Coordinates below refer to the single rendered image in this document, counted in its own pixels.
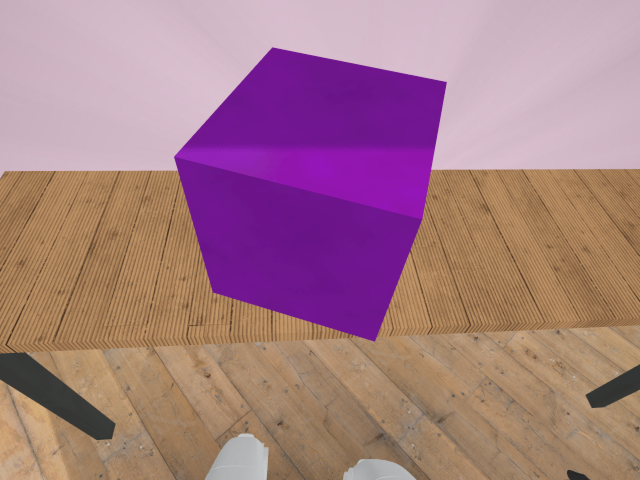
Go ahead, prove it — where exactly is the right robot thigh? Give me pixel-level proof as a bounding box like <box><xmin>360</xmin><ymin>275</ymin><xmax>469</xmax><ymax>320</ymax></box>
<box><xmin>343</xmin><ymin>459</ymin><xmax>416</xmax><ymax>480</ymax></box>

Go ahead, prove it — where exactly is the robot thigh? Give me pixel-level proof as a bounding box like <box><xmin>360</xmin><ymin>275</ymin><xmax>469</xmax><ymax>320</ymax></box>
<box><xmin>343</xmin><ymin>459</ymin><xmax>416</xmax><ymax>480</ymax></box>
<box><xmin>205</xmin><ymin>437</ymin><xmax>269</xmax><ymax>480</ymax></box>

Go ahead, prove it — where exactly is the left robot thigh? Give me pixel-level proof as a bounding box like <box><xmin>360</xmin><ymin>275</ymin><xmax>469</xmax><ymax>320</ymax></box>
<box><xmin>205</xmin><ymin>437</ymin><xmax>269</xmax><ymax>480</ymax></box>

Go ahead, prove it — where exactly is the carton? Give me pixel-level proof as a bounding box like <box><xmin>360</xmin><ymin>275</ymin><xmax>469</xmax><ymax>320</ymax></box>
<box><xmin>174</xmin><ymin>47</ymin><xmax>447</xmax><ymax>342</ymax></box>

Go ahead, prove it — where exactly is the table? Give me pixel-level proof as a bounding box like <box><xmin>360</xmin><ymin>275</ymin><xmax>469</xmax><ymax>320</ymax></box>
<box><xmin>0</xmin><ymin>169</ymin><xmax>640</xmax><ymax>440</ymax></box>

